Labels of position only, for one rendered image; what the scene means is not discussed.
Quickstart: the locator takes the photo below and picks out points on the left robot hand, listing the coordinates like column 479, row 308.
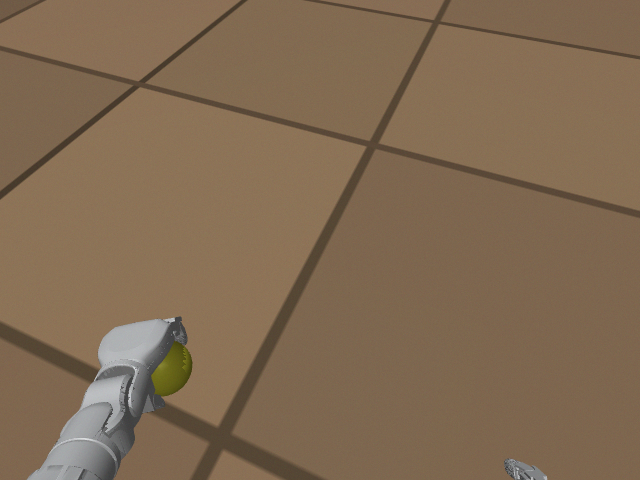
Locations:
column 146, row 342

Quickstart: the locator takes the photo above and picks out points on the right robot hand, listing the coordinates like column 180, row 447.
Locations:
column 521, row 471

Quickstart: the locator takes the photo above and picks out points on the ball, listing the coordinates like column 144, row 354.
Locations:
column 173, row 372

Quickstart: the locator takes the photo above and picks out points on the left robot arm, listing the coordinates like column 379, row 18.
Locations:
column 95, row 440

